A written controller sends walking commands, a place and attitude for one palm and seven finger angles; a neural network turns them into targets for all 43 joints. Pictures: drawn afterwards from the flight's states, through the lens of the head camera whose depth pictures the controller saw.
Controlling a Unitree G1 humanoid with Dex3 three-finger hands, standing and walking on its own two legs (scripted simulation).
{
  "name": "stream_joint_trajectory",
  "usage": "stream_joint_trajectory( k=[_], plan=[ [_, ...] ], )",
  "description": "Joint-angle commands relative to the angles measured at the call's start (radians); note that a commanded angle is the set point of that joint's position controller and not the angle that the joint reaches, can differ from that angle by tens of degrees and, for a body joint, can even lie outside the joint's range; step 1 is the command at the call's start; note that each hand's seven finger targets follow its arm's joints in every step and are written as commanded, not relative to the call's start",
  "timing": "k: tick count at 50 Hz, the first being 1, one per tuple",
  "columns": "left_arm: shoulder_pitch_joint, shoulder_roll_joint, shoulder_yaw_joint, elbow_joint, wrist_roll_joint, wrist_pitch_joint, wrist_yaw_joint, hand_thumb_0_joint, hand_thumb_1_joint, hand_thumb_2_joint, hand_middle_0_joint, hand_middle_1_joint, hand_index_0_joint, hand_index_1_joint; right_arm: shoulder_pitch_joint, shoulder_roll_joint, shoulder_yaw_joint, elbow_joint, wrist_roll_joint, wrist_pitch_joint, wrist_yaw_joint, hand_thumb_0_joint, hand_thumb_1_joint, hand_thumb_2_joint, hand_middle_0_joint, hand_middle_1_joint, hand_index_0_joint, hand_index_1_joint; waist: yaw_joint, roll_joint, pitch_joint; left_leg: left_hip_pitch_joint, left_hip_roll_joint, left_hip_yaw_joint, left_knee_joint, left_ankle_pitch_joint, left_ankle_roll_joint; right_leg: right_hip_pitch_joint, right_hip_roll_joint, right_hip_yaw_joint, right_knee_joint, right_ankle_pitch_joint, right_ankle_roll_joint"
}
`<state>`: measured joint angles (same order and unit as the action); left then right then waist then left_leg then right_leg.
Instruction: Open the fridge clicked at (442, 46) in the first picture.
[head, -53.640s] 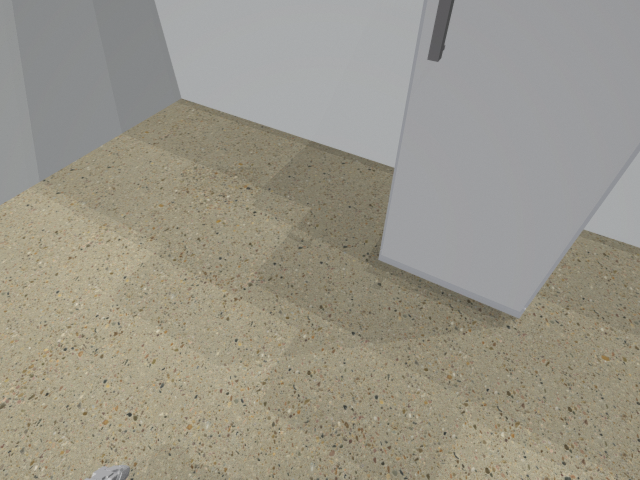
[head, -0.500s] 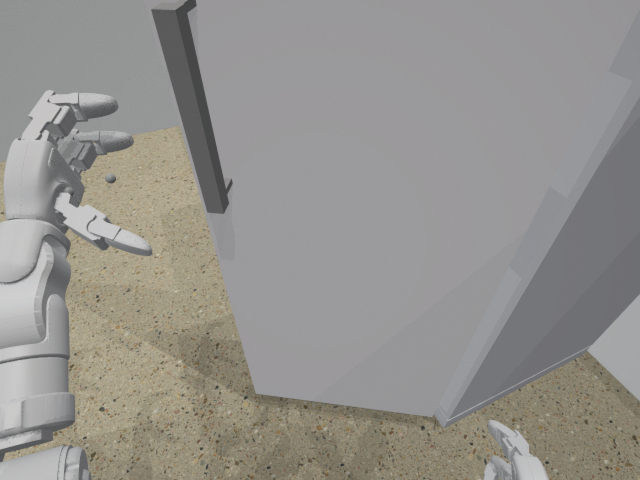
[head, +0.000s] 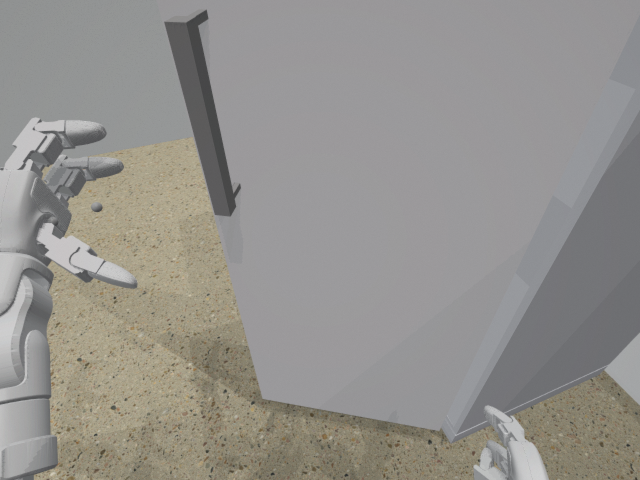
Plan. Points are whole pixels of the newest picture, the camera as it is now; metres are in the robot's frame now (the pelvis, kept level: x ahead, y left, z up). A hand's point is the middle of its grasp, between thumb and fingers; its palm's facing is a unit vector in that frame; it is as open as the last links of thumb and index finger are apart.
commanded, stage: slip the hand off the handle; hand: left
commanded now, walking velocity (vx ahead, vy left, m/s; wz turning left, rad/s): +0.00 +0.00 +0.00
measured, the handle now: (213, 123) +0.48 +0.21 +0.24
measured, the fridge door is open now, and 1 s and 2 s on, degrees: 58 58 58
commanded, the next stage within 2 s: draw the hand back to the body in 0.02 s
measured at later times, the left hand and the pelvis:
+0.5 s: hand (84, 231) +0.27 +0.27 +0.23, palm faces +0.35 -0.94 +0.03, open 14.7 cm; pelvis +0.01 +0.01 +0.00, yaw +1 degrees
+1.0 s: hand (68, 287) +0.23 +0.29 +0.19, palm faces +0.48 -0.83 -0.28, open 12.2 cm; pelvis +0.01 +0.02 +0.01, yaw -1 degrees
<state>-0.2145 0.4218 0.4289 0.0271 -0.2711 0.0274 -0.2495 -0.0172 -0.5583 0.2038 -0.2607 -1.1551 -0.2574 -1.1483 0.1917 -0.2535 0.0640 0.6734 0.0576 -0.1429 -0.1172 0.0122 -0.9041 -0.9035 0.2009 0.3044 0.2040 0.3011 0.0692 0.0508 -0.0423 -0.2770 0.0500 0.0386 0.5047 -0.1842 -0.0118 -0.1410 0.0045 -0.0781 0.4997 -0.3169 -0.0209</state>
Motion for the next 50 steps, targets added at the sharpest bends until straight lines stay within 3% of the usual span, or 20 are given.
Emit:
stream_joint_trajectory(
  k=[1,3,7,8,9,10,12,14,18,19,27,32,33,34,35,39,42,45,48,50],
  plan=[
    [-0.358,0.253,0.055,-0.167,-0.023,-0.054,-0.013,0.000,-0.550,0.200,-0.250,-1.150,-0.250,-1.150,-0.142,-0.108,-0.042,-0.162,0.002,-0.062,-0.017,0.000,-0.900,-0.900,0.200,0.300,0.200,0.300,-0.026,-0.021,-0.128,0.164,-0.044,-0.027,-0.036,0.049,0.048,-0.140,-0.006,0.068,-0.114,0.191,0.033],
    [-0.364,0.257,0.054,-0.166,-0.021,-0.056,-0.015,0.000,-0.550,0.200,-0.250,-1.150,-0.250,-1.150,-0.146,-0.110,-0.044,-0.162,0.001,-0.064,-0.018,0.000,-0.900,-0.900,0.200,0.300,0.200,0.300,-0.021,-0.028,-0.130,0.159,-0.042,-0.028,-0.031,0.049,0.050,-0.137,-0.009,0.075,-0.114,0.187,0.033],
    [-0.366,0.262,0.072,-0.227,-0.019,-0.067,-0.004,0.000,-0.550,0.200,-0.250,-1.150,-0.250,-1.150,-0.149,-0.106,-0.043,-0.174,-0.004,-0.070,-0.014,0.000,-0.900,-0.900,0.200,0.300,0.200,0.300,-0.008,0.025,-0.193,0.194,-0.045,-0.031,-0.033,0.092,0.048,-0.112,-0.003,0.061,-0.090,0.227,0.023],
    [-0.305,0.264,0.167,-0.127,-0.114,0.095,0.042,0.000,-0.550,0.200,-0.250,-1.150,-0.250,-1.150,-0.208,-0.101,-0.041,-0.184,0.023,-0.079,-0.013,0.000,-0.900,-0.900,0.200,0.300,0.200,0.300,0.062,0.000,-0.241,0.162,-0.042,-0.051,-0.045,0.065,0.039,-0.055,-0.015,0.055,-0.106,0.204,0.014],
    [-0.333,0.185,0.092,-0.223,-0.118,0.169,0.057,0.000,-0.550,0.200,-0.250,-1.150,-0.250,-1.150,-0.225,-0.095,-0.028,-0.191,0.026,-0.083,-0.014,0.000,-0.900,-0.900,0.200,0.300,0.200,0.300,0.043,0.004,-0.232,0.184,-0.045,-0.048,-0.057,0.084,0.041,-0.051,-0.020,0.050,-0.111,0.227,0.021],
    [-0.321,0.219,0.131,-0.265,-0.112,0.231,0.088,0.000,-0.550,0.200,-0.250,-1.150,-0.250,-1.150,-0.229,-0.095,-0.031,-0.191,0.030,-0.087,-0.012,0.000,-0.900,-0.900,0.200,0.300,0.200,0.300,0.051,0.029,-0.230,0.196,-0.045,-0.049,-0.063,0.109,0.039,-0.048,-0.014,0.041,-0.112,0.242,0.019],
    [-0.276,0.186,0.101,-0.338,-0.082,0.351,0.147,0.000,-0.550,0.200,-0.250,-1.150,-0.250,-1.150,-0.250,-0.090,-0.025,-0.193,0.032,-0.082,-0.004,0.000,-0.900,-0.900,0.200,0.300,0.200,0.300,0.054,0.043,-0.216,0.203,-0.048,-0.046,-0.076,0.125,0.040,-0.052,-0.011,0.036,-0.116,0.243,0.018],
    [-0.263,0.172,0.075,-0.390,-0.045,0.445,0.199,0.000,-0.550,0.200,-0.250,-1.150,-0.250,-1.150,-0.270,-0.093,-0.023,-0.188,0.033,-0.070,0.005,0.000,-0.900,-0.900,0.200,0.300,0.200,0.300,0.045,0.002,-0.183,0.197,-0.044,-0.045,-0.080,0.139,0.045,-0.052,-0.012,0.036,-0.125,0.248,0.021],
    [-0.267,0.167,0.077,-0.504,-0.024,0.434,0.224,0.000,-0.550,0.200,-0.250,-1.150,-0.250,-1.150,-0.273,-0.090,-0.021,-0.176,0.017,-0.057,0.001,0.000,-0.900,-0.900,0.200,0.300,0.200,0.300,0.024,-0.016,-0.182,0.254,-0.043,-0.042,-0.073,0.157,0.050,-0.065,0.005,0.034,-0.139,0.248,0.020],
    [-0.289,0.135,0.046,-0.507,-0.024,0.419,0.219,0.000,-0.550,0.200,-0.250,-1.150,-0.250,-1.150,-0.267,-0.087,-0.016,-0.169,0.014,-0.058,-0.001,0.000,-0.900,-0.900,0.200,0.300,0.200,0.300,0.010,-0.002,-0.174,0.263,-0.045,-0.046,-0.082,0.152,0.049,-0.073,0.005,0.029,-0.135,0.241,0.017],
    [-0.190,0.111,0.037,-0.459,-0.032,0.447,0.184,0.000,-0.550,0.200,-0.250,-1.150,-0.250,-1.150,-0.270,-0.076,-0.005,-0.159,0.012,-0.040,-0.014,0.000,-0.900,-0.900,0.200,0.300,0.200,0.300,0.018,0.025,-0.108,0.264,-0.049,-0.057,-0.120,0.102,0.040,-0.074,0.009,0.022,-0.167,0.176,0.011],
    [-0.116,0.112,0.062,-0.537,-0.038,0.419,0.183,0.000,-0.369,0.287,-0.244,-1.044,-0.244,-1.044,-0.269,-0.072,-0.007,-0.171,0.005,-0.045,-0.010,0.000,-0.900,-0.900,0.200,0.300,0.200,0.300,0.025,0.026,-0.152,0.291,-0.048,-0.052,-0.114,0.162,0.039,-0.037,0.012,0.015,-0.158,0.241,0.009],
    [0.012,0.229,0.068,-0.513,0.090,0.241,0.257,0.000,-0.332,0.305,-0.242,-1.023,-0.242,-1.023,-0.217,-0.094,-0.025,-0.165,-0.047,-0.052,0.013,0.000,-0.900,-0.900,0.200,0.300,0.200,0.300,0.014,0.020,-0.006,0.246,-0.052,-0.022,-0.099,0.100,0.036,-0.117,-0.003,0.059,-0.211,0.213,0.025],
    [0.083,0.155,0.024,-0.454,0.103,0.164,0.284,0.000,-0.296,0.322,-0.241,-1.001,-0.241,-1.001,-0.218,-0.083,-0.018,-0.160,-0.051,-0.049,0.021,0.000,-0.900,-0.900,0.200,0.300,0.200,0.300,0.004,-0.011,0.030,0.211,-0.053,-0.031,-0.114,0.067,0.038,-0.106,-0.008,0.045,-0.206,0.189,0.020],
    [0.091,0.129,-0.012,-0.487,0.119,0.105,0.297,0.000,-0.260,0.340,-0.240,-0.980,-0.240,-0.980,-0.207,-0.082,-0.021,-0.164,-0.052,-0.041,0.028,0.000,-0.900,-0.900,0.200,0.300,0.200,0.300,-0.003,-0.021,0.023,0.221,-0.045,-0.033,-0.126,0.049,0.037,-0.089,-0.006,0.043,-0.205,0.167,0.018],
    [0.117,0.168,0.020,-0.557,0.151,-0.039,0.334,0.000,-0.115,0.410,-0.235,-0.895,-0.235,-0.895,-0.189,-0.090,-0.042,-0.175,-0.061,-0.039,0.023,0.000,-0.900,-0.900,0.200,0.300,0.200,0.300,0.003,0.001,-0.069,0.275,-0.038,-0.016,-0.137,0.059,0.047,-0.031,-0.008,0.054,-0.213,0.177,0.018],
    [0.187,0.145,0.014,-0.542,0.162,-0.094,0.346,0.000,-0.006,0.462,-0.231,-0.831,-0.231,-0.831,-0.179,-0.085,-0.050,-0.167,-0.064,-0.036,0.018,0.000,-0.900,-0.900,0.200,0.300,0.200,0.300,0.002,0.036,-0.053,0.290,-0.037,-0.010,-0.143,0.071,0.046,-0.025,-0.009,0.052,-0.217,0.182,0.018],
    [0.219,0.135,0.006,-0.539,0.170,-0.134,0.353,0.000,0.102,0.515,-0.228,-0.767,-0.228,-0.767,-0.181,-0.088,-0.057,-0.160,-0.064,-0.038,0.012,0.000,-0.900,-0.900,0.200,0.300,0.200,0.300,0.000,0.036,-0.016,0.283,-0.034,-0.012,-0.158,0.050,0.046,-0.024,-0.009,0.051,-0.234,0.148,0.018],
    [0.320,0.148,0.036,-0.522,0.174,-0.158,0.357,0.000,0.211,0.567,-0.224,-0.704,-0.224,-0.704,-0.175,-0.095,-0.069,-0.155,-0.069,-0.037,0.010,0.000,-0.900,-0.900,0.200,0.300,0.200,0.300,0.014,-0.008,-0.028,0.281,-0.033,-0.013,-0.162,0.082,0.050,0.004,-0.008,0.048,-0.232,0.181,0.018],
    [0.360,0.134,0.030,-0.545,0.172,-0.172,0.354,0.000,0.284,0.603,-0.221,-0.661,-0.221,-0.661,-0.174,-0.090,-0.072,-0.161,-0.068,-0.033,0.012,0.000,-0.900,-0.900,0.200,0.300,0.200,0.300,0.014,0.003,-0.035,0.280,-0.033,-0.011,-0.160,0.097,0.049,0.015,-0.011,0.049,-0.225,0.198,0.018]
  ],
)
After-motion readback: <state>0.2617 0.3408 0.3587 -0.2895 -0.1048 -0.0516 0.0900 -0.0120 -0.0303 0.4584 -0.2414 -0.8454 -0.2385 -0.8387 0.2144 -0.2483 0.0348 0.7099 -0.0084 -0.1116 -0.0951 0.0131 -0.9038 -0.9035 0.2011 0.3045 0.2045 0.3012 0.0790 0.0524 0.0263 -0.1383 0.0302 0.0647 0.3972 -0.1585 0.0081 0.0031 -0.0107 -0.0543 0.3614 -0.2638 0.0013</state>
